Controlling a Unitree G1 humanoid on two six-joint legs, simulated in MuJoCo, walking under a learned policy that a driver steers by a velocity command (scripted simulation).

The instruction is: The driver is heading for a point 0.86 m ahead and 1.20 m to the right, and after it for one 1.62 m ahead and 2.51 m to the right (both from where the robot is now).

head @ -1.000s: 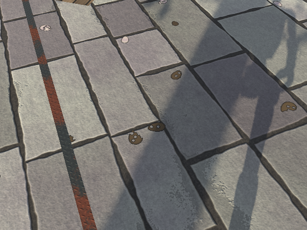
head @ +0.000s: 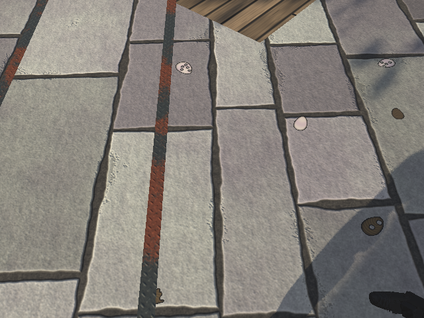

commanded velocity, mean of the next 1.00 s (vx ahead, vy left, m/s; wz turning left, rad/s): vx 0.50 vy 0.00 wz -0.53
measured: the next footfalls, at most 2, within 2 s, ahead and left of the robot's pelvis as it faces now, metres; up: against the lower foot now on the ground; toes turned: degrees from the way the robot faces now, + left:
left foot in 0.10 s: +0.20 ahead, +0.14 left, +0.00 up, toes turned -6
right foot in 0.58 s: +0.42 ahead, -0.18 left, +0.00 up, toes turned -24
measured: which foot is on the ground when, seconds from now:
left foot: up 0.00-0.08, down 0.10-0.60, up 0.62-1.00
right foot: down 0.00-0.10, up 0.12-0.56, down 0.58-1.00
